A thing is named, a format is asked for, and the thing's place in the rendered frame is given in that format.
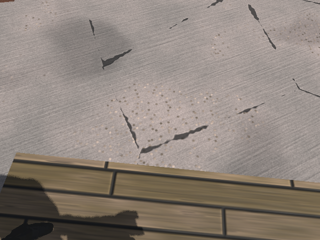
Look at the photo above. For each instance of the robot left hand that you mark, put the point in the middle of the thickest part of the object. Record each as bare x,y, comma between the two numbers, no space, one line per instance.
30,231

